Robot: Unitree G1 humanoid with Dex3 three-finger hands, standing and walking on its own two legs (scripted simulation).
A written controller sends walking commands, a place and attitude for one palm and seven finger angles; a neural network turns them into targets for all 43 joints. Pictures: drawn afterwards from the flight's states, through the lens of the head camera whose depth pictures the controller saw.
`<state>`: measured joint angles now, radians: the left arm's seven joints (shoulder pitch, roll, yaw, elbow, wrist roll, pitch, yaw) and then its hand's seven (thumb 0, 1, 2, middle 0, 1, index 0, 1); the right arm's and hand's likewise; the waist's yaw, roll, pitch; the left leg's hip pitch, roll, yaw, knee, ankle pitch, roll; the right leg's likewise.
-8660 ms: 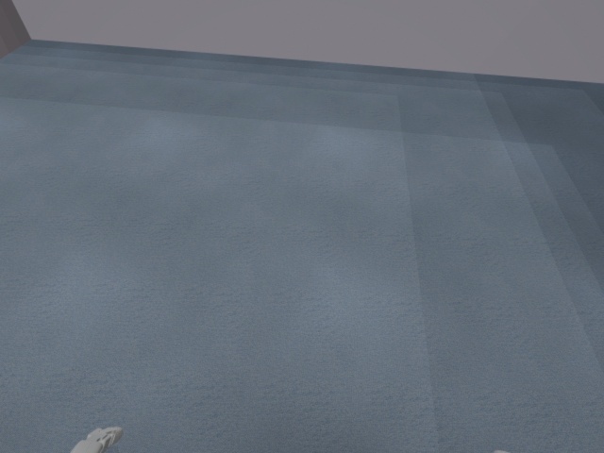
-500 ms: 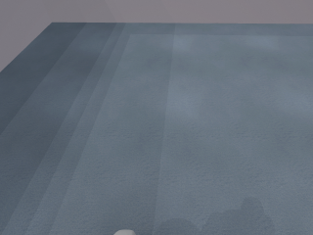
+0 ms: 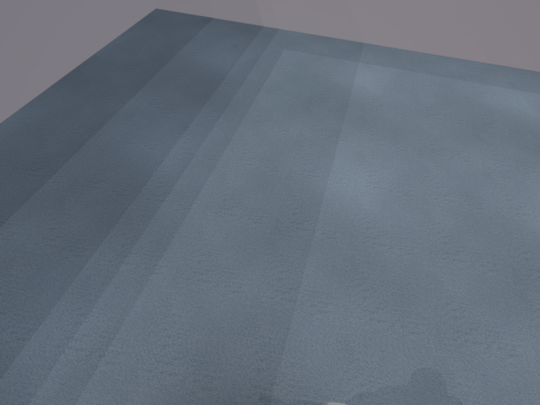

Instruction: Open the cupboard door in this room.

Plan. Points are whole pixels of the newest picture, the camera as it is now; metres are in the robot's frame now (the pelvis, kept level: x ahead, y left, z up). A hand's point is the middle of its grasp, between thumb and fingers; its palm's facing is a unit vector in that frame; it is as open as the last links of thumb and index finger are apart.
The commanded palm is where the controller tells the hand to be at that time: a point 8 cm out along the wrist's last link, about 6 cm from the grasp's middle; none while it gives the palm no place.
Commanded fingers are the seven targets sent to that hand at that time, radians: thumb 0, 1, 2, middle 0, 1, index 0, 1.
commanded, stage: turn or walk to find it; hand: left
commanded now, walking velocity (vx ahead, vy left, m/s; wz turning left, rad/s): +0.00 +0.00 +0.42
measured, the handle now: out of the picture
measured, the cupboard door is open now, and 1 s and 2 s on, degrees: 0 0 0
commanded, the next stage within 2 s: stand and wait in 1.36 s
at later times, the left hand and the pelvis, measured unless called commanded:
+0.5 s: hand out of the picture -0.02 +0.15 -0.15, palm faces +0.27 -0.92 -0.27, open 7.3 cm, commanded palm none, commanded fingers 0.00 0.90 0.90 -0.20 -0.30 -0.20 -0.30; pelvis -0.03 -0.05 +0.00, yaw +15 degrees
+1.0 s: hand out of the picture -0.10 +0.21 -0.17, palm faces +0.45 -0.86 -0.25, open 7.4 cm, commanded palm none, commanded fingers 0.00 0.90 0.90 -0.20 -0.30 -0.20 -0.30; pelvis -0.07 -0.02 +0.00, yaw +25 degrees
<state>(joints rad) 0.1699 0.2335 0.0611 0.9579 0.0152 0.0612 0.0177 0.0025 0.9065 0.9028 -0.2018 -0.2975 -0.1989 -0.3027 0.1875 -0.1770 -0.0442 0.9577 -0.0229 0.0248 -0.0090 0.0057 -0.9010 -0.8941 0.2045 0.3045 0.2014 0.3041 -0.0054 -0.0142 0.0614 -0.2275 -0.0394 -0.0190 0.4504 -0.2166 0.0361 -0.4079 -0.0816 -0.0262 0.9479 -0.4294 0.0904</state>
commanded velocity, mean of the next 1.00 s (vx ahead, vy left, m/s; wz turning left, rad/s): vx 0.00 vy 0.00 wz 0.42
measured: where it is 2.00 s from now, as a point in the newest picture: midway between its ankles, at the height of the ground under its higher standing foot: outside the picture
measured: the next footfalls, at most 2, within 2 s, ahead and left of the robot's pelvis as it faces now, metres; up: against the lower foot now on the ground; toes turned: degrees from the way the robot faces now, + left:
right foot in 0.14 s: +0.03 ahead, -0.13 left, +0.00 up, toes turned +0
left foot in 0.66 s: -0.05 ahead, +0.10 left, +0.00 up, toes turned +23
